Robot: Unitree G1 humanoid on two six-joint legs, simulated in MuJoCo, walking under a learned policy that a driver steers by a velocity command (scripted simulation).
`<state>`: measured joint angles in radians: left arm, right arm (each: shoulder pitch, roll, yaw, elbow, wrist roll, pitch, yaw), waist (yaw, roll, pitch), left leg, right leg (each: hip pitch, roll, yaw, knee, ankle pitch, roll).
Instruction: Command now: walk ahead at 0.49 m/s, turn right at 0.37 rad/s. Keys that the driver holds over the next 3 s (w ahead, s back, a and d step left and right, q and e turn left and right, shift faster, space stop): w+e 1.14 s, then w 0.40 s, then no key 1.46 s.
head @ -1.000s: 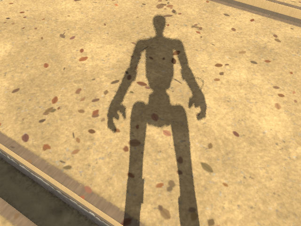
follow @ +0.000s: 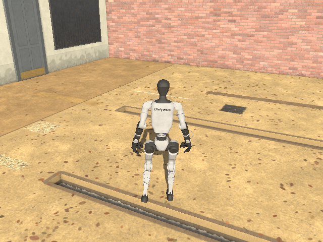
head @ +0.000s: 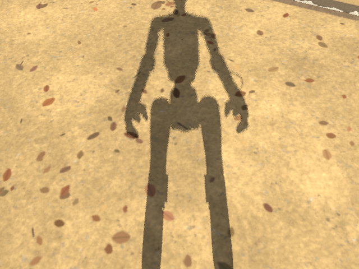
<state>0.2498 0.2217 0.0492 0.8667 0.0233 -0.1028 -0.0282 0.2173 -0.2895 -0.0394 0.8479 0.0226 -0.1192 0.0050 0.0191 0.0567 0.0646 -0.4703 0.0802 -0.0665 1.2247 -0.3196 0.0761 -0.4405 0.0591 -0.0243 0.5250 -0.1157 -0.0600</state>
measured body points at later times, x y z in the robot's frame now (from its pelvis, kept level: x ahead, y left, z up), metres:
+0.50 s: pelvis +0.31 +0.03 +0.01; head +0.33 +0.04 +0.46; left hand +0.44 +0.29 -0.12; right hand +0.39 -0.28 -0.08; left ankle +0.40 +0.12 -0.72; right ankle +0.16 -0.07 -0.64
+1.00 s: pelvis +0.56 -0.11 -0.01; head +0.59 -0.14 +0.44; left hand +0.87 +0.00 -0.09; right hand +0.45 -0.39 -0.13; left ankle +0.48 +0.10 -0.62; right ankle +0.60 -0.22 -0.72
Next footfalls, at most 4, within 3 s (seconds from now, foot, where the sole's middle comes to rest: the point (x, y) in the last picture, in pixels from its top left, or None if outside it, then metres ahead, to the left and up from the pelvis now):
0.40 left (169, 267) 0.44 0.11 -0.76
0.92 right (262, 215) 0.63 -0.24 -0.76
1.42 left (254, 140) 0.98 -0.25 -0.76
1.86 right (324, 145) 0.96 -0.55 -0.76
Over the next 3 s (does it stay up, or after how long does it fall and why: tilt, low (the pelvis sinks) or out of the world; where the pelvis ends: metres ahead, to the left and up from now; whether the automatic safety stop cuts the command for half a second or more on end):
stays up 1.00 -0.40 0.01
